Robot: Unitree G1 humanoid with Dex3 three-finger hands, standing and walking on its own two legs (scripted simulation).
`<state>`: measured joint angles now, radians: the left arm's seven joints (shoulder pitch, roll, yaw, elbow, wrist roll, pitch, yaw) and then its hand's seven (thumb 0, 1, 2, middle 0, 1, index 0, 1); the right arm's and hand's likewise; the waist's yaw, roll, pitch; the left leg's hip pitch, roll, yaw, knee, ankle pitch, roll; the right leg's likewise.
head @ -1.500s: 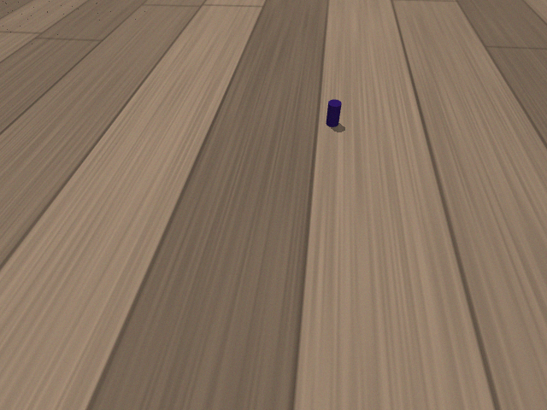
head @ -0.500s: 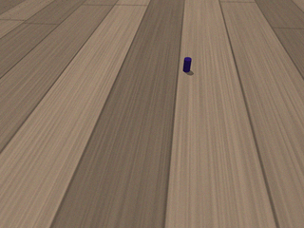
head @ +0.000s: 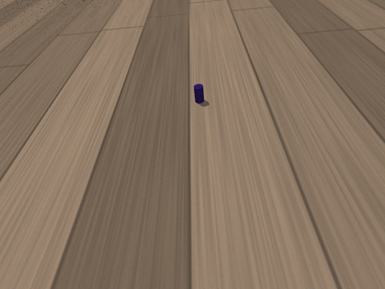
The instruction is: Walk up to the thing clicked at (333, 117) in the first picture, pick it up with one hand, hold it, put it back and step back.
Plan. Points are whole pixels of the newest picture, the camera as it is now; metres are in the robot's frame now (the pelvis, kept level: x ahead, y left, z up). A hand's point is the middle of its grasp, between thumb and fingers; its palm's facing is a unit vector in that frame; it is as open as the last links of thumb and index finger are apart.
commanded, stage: walk up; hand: left
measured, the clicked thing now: (199, 93) +1.71 +0.05 -0.67
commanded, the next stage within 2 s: none
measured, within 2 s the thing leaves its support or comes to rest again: neither
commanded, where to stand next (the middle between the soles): +1.32 -0.12 m, yaw -8 degrees
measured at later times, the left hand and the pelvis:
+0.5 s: hand (111, 234) +0.30 +0.28 -0.15, palm faces -0.09 -0.94 -0.33, open 7.4 cm; pelvis +0.26 +0.01 +0.01, yaw -6 degrees
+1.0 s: hand (159, 122) +0.70 +0.17 -0.10, palm faces -0.18 -0.91 -0.38, open 7.3 cm; pelvis +0.53 -0.06 +0.01, yaw -8 degrees
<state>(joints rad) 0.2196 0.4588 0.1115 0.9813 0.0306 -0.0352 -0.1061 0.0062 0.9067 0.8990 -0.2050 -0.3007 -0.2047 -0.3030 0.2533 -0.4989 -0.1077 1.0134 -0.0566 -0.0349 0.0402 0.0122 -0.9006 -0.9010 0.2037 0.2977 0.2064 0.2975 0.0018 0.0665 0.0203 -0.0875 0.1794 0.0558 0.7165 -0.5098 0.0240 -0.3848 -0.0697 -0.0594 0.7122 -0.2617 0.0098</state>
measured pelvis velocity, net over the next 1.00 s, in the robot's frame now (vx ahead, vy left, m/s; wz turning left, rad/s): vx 0.53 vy -0.06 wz -0.15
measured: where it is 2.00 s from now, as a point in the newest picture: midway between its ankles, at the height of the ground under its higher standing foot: (223, 171)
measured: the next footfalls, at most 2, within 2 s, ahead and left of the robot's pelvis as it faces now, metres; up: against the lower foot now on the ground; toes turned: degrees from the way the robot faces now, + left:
left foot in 0.42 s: +0.41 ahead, +0.11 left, +0.00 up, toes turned +0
right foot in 0.90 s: +0.64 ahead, -0.19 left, +0.00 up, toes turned -13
